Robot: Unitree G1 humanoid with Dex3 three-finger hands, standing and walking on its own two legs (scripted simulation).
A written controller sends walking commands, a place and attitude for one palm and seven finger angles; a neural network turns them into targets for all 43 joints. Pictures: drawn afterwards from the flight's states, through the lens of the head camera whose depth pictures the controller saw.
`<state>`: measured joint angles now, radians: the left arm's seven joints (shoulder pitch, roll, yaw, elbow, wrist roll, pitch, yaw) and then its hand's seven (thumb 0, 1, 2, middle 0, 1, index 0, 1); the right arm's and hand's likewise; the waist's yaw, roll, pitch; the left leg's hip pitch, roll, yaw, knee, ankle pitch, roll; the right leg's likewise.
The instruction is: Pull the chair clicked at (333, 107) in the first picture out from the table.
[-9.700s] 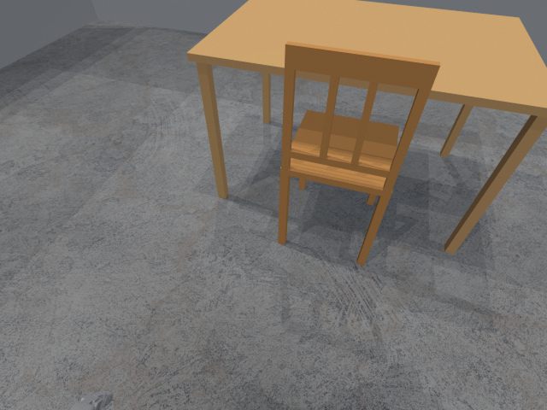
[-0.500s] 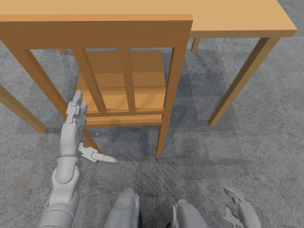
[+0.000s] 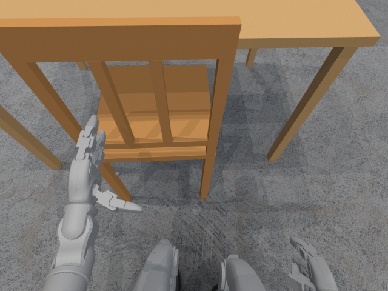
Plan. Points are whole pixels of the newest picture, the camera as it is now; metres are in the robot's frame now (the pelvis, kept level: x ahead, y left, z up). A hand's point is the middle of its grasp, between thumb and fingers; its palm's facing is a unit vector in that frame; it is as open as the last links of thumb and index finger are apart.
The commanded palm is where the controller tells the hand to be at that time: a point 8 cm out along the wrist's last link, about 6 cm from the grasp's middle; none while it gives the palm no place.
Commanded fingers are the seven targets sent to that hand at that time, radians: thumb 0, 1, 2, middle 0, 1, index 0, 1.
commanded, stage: aim the fingers beside a spindle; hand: left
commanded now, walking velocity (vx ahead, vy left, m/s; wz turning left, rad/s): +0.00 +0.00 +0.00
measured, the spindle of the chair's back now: (116, 108) +0.49 +0.21 +0.03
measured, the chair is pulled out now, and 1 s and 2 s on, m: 0.00 0.00 0.00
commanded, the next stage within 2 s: none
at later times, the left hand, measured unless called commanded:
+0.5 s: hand (123, 180) +0.32 +0.17 +0.01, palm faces +0.04 -1.00 -0.01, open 17.0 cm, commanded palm +0.30 +0.23 +0.02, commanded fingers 0.00 -0.50 0.30 -0.06 -0.08 -0.06 -0.08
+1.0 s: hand (112, 171) +0.33 +0.18 +0.04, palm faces +0.11 -0.99 -0.06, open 16.9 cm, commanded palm +0.30 +0.23 +0.02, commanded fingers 0.00 -0.50 0.30 -0.06 -0.08 -0.06 -0.08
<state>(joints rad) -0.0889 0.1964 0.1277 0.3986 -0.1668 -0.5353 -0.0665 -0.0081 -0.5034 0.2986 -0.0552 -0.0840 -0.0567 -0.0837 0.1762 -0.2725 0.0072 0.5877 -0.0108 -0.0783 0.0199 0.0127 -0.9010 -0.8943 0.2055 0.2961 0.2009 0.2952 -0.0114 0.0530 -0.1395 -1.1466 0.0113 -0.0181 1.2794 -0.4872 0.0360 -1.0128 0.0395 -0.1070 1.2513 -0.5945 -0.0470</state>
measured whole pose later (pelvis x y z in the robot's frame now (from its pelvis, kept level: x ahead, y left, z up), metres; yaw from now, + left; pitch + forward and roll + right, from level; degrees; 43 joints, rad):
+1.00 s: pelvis +0.00 +0.01 +0.00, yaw +0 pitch +20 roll -4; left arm -0.08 0.19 0.11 0.33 -0.13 -0.54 0.00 -0.01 -0.50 0.30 -0.06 -0.08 -0.06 -0.08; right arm 0.18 -0.26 0.02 0.58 -0.02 -0.07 0.03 0.01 -0.90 -0.89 0.21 0.30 0.20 0.30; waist -0.01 0.05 -0.15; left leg -1.16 0.01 -0.01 1.29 -0.49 0.05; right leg -1.02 0.03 -0.10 1.26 -0.59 -0.03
